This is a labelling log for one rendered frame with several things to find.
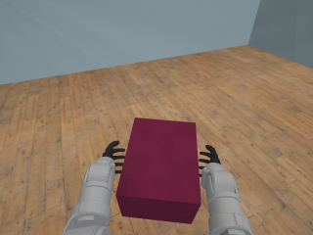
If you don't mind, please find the robot left upper arm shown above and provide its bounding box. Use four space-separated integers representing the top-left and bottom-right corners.
63 224 112 235

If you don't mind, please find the right robot hand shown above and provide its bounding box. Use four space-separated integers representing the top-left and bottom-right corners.
199 144 221 177

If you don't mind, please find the carton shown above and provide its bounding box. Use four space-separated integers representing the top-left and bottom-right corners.
115 117 201 224

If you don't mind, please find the left robot forearm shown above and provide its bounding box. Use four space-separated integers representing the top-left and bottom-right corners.
62 157 115 235

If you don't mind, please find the left robot hand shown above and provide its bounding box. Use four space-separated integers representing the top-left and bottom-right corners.
102 140 125 174

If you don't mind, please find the right robot forearm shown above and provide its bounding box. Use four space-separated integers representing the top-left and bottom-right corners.
201 163 253 235

